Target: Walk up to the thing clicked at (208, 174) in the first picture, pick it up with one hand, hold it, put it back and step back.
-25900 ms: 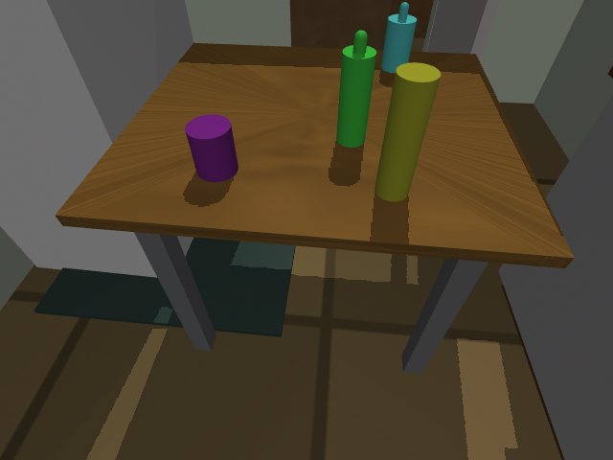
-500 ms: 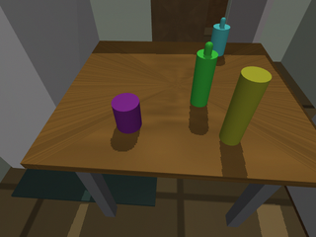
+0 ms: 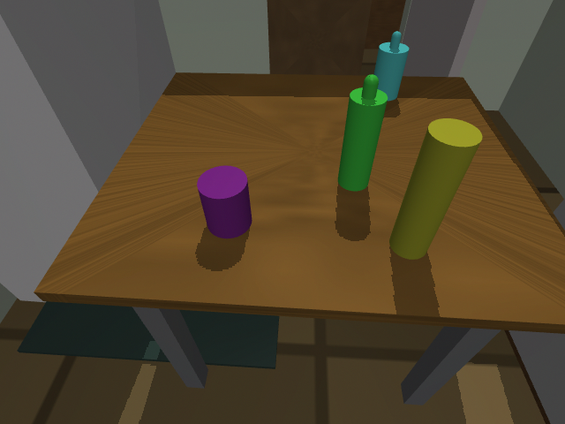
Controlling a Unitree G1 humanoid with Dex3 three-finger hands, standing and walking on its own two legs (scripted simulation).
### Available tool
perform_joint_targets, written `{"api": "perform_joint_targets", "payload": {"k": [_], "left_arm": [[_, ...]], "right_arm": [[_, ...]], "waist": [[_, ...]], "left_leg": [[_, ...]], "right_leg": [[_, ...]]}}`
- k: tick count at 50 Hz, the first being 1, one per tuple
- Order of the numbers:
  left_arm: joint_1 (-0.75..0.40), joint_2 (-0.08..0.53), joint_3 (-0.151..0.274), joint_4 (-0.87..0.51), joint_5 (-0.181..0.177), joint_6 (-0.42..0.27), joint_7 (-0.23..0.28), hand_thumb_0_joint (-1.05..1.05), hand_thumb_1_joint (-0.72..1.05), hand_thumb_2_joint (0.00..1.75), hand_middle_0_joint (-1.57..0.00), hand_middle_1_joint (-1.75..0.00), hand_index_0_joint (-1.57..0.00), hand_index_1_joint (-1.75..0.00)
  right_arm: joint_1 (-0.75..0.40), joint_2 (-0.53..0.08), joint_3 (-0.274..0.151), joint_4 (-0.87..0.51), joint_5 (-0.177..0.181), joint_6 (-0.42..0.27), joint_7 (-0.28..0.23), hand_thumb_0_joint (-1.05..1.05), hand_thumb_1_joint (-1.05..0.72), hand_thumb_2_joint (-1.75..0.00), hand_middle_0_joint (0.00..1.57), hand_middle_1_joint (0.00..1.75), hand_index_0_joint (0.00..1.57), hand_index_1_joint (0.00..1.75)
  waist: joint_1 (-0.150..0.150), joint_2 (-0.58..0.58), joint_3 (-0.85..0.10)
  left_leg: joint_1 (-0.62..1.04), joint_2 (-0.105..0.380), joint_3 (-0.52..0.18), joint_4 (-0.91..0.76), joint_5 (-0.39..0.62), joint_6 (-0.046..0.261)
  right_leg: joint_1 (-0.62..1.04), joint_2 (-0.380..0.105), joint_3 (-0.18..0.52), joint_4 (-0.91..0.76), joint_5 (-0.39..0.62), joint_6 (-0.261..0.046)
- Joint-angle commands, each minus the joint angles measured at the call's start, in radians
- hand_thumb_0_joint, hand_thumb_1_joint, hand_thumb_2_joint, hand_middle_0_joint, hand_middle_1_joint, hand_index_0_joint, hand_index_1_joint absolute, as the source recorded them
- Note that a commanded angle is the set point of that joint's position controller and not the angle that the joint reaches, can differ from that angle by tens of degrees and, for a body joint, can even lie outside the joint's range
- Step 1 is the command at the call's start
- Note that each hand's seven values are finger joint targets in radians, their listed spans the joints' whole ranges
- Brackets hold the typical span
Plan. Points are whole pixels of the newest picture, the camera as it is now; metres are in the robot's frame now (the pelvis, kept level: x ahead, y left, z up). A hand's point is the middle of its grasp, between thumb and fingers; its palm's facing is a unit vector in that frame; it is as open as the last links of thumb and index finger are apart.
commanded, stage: stand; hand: left
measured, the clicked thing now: (225, 196) +0.53 +0.13 +0.01
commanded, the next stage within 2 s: none
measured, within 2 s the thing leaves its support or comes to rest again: neither
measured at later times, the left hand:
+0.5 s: hand out of the picture +0.07 +0.25 -0.15, palm faces -0.02 -0.93 -0.36, open 7.8 cm
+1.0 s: hand out of the picture +0.07 +0.25 -0.15, palm faces -0.02 -0.93 -0.35, open 7.4 cm
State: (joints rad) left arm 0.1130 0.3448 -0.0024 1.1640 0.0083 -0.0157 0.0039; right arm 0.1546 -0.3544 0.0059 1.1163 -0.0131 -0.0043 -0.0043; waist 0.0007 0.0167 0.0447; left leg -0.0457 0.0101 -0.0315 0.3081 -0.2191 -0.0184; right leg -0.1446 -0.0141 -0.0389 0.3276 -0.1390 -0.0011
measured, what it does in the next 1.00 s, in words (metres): stands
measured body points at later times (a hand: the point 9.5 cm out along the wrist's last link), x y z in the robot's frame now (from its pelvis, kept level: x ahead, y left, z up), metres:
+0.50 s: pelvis +0.00 +0.00 +0.00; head +0.00 -0.01 +0.45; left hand +0.07 +0.30 -0.13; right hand +0.05 -0.30 -0.14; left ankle -0.03 +0.13 -0.75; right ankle +0.03 -0.12 -0.75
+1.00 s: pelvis +0.00 -0.01 +0.00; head +0.01 -0.02 +0.45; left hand +0.07 +0.29 -0.13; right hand +0.06 -0.31 -0.14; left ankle -0.03 +0.13 -0.75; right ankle +0.03 -0.12 -0.75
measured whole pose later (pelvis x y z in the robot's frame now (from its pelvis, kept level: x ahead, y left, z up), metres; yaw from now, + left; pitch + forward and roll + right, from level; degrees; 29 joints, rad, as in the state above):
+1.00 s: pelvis +0.00 -0.01 +0.00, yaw +0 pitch -2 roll +0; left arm 0.11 0.34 0.00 1.15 0.01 -0.02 0.00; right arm 0.15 -0.36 0.01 1.11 -0.01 -0.01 0.00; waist 0.00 0.02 0.05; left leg -0.05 0.02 -0.03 0.31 -0.22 -0.03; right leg -0.16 0.00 -0.04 0.33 -0.14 -0.01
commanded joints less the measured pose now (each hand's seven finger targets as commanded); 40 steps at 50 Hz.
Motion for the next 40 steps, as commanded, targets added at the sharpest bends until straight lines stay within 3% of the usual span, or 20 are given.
{"api": "perform_joint_targets", "payload": {"k": [1,6,9,13,14,18,23,27,36,40], "left_arm": [[-0.047,0.223,0.035,-0.059,0.001,-0.02,0.009,0.0,-0.11,0.51,-0.2,-0.3,-0.2,-0.3],[-0.044,0.221,0.035,-0.058,0.0,-0.019,0.007,0.0,0.29,0.9,-0.2,-0.3,-0.2,-0.3],[-0.043,0.218,0.036,-0.059,-0.002,-0.018,0.006,0.0,0.53,0.9,-0.2,-0.3,-0.2,-0.3],[-0.041,0.22,0.036,-0.064,0.001,-0.021,0.005,0.0,0.85,0.9,-0.2,-0.3,-0.2,-0.3],[-0.046,0.221,0.036,-0.064,0.0,-0.021,0.005,0.0,0.9,0.9,-0.2,-0.3,-0.2,-0.3],[-0.046,0.226,0.038,-0.064,0.0,-0.019,0.006,0.0,0.9,0.9,-0.2,-0.3,-0.2,-0.3],[-0.042,0.222,0.038,-0.066,-0.002,-0.018,0.003,0.0,0.9,0.9,-0.2,-0.3,-0.2,-0.3],[-0.047,0.224,0.037,-0.066,-0.001,-0.017,0.004,0.0,0.9,0.9,-0.2,-0.3,-0.2,-0.3],[-0.041,0.22,0.036,-0.066,-0.002,-0.022,0.004,0.0,0.9,0.9,-0.2,-0.3,-0.2,-0.3],[-0.047,0.229,0.041,-0.065,-0.003,-0.019,0.005,0.0,0.9,0.9,-0.2,-0.3,-0.2,-0.3]], "right_arm": [[-0.023,-0.205,-0.033,-0.06,0.0,-0.02,-0.01,0.0,-0.9,-0.9,0.2,0.3,0.2,0.3],[-0.02,-0.207,-0.034,-0.059,0.002,-0.02,-0.008,0.0,-0.9,-0.9,0.2,0.3,0.2,0.3],[-0.02,-0.21,-0.036,-0.059,0.002,-0.02,-0.007,0.0,-0.9,-0.9,0.2,0.3,0.2,0.3],[-0.025,-0.212,-0.037,-0.063,0.002,-0.023,-0.008,0.0,-0.9,-0.9,0.2,0.3,0.2,0.3],[-0.012,-0.201,-0.032,-0.058,0.002,-0.022,-0.007,0.0,-0.9,-0.9,0.2,0.3,0.2,0.3],[-0.014,-0.206,-0.037,-0.06,0.002,-0.02,-0.007,0.0,-0.9,-0.9,0.2,0.3,0.2,0.3],[-0.022,-0.21,-0.035,-0.062,0.001,-0.024,-0.009,0.0,-0.9,-0.9,0.2,0.3,0.2,0.3],[-0.013,-0.204,-0.033,-0.059,0.001,-0.022,-0.007,0.0,-0.9,-0.9,0.2,0.3,0.2,0.3],[-0.023,-0.207,-0.034,-0.059,0.003,-0.023,-0.007,0.0,-0.9,-0.9,0.2,0.3,0.2,0.3],[-0.01,-0.204,-0.033,-0.056,0.002,-0.019,-0.007,0.0,-0.9,-0.9,0.2,0.3,0.2,0.3]], "waist": [[0.003,-0.016,-0.05],[0.004,-0.011,-0.046],[0.007,-0.008,-0.033],[0.004,-0.013,-0.057],[0.004,-0.018,-0.043],[0.003,-0.024,-0.033],[0.006,-0.001,-0.059],[0.003,-0.019,-0.037],[0.004,-0.019,-0.067],[0.003,-0.028,-0.042]], "left_leg": [[-0.091,0.111,-0.073,-0.064,0.105,0.034],[-0.091,0.111,-0.074,-0.067,0.079,0.036],[-0.103,0.11,-0.073,-0.071,0.051,0.036],[-0.088,0.117,-0.074,-0.061,0.085,0.038],[-0.101,0.112,-0.076,-0.069,0.068,0.035],[-0.102,0.11,-0.076,-0.07,0.052,0.037],[-0.084,0.116,-0.072,-0.066,0.083,0.034],[-0.1,0.113,-0.073,-0.072,0.056,0.034],[-0.071,0.117,-0.068,-0.057,0.098,0.035],[-0.087,0.113,-0.066,-0.066,0.057,0.034]], "right_leg": [[0.075,-0.122,0.121,-0.039,0.128,-0.021],[0.072,-0.121,0.127,-0.045,0.107,-0.025],[0.065,-0.117,0.128,-0.05,0.056,-0.025],[0.076,-0.123,0.131,-0.039,0.113,-0.026],[0.073,-0.121,0.131,-0.043,0.089,-0.023],[0.061,-0.118,0.131,-0.052,0.056,-0.024],[0.073,-0.125,0.133,-0.034,0.112,-0.029],[0.06,-0.118,0.13,-0.048,0.07,-0.025],[0.076,-0.124,0.133,-0.039,0.149,-0.026],[0.061,-0.12,0.138,-0.052,0.071,-0.024]]}}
